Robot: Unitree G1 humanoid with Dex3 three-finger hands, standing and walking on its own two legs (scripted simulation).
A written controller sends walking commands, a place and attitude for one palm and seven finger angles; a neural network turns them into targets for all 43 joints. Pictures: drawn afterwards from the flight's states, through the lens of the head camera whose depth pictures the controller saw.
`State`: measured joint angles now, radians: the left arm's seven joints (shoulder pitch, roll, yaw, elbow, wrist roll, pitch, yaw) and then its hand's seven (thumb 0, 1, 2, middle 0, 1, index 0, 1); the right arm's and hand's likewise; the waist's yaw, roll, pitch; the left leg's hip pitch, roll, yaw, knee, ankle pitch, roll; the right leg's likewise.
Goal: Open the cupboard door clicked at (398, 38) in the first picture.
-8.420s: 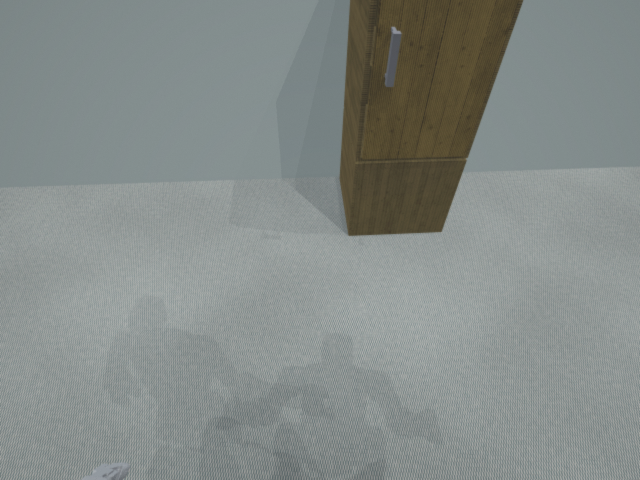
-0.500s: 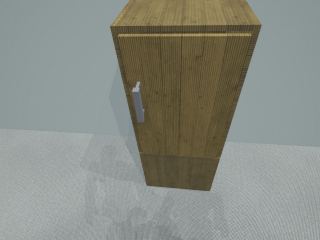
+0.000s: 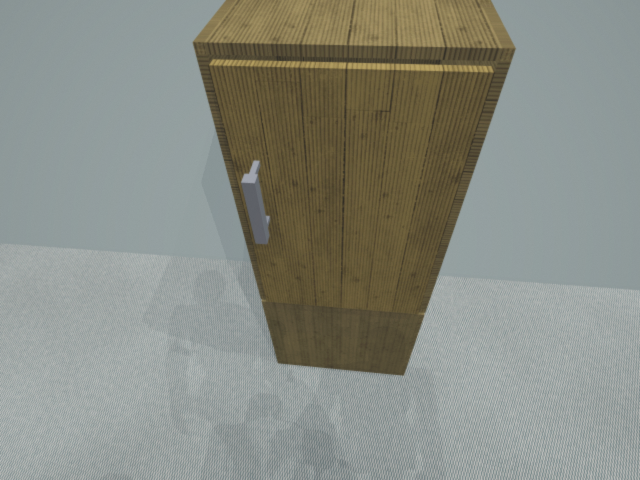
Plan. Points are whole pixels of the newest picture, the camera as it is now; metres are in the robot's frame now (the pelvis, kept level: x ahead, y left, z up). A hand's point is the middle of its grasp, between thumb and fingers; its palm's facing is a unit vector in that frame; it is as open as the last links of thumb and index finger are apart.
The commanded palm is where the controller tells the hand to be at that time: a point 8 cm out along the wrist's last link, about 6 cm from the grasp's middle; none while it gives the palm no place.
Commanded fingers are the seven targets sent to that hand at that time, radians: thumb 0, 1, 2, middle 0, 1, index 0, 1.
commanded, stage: come to a stop and stand still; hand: left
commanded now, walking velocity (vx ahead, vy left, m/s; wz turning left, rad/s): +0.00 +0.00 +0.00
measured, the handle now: (259, 203) +0.54 +0.14 +0.02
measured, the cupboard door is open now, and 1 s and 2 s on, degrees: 0 0 0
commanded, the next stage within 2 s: look again from close up in 0.28 s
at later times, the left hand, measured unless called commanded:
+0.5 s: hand out of the picture +0.02 +0.16 -0.17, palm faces +0.03 -0.97 -0.22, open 7.3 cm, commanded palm none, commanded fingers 0.00 0.90 0.90 -0.20 -0.30 -0.20 -0.30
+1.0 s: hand out of the picture +0.03 +0.16 -0.17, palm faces +0.03 -0.98 -0.22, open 7.3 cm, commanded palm none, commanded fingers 0.00 0.90 0.90 -0.20 -0.30 -0.20 -0.30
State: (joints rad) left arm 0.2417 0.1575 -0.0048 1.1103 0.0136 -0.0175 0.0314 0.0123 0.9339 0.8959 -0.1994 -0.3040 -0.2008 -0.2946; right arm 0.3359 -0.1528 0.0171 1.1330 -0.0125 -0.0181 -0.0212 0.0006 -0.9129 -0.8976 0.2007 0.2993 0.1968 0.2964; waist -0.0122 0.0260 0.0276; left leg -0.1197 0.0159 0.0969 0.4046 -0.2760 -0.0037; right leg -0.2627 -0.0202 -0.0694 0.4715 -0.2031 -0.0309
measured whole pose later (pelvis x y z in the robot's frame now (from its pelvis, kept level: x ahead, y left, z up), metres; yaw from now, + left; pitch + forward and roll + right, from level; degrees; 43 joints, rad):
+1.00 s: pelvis +0.02 -0.02 +0.00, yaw +1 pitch +0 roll +1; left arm 0.25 0.17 0.00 1.12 0.01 -0.02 0.03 0.01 0.92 0.90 -0.20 -0.30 -0.20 -0.29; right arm 0.31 -0.15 0.01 1.14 -0.01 -0.02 -0.03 0.00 -0.91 -0.90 0.20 0.30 0.20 0.30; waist 0.00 0.01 0.02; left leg -0.09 0.06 0.07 0.38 -0.28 -0.04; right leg -0.22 0.02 -0.10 0.43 -0.21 -0.06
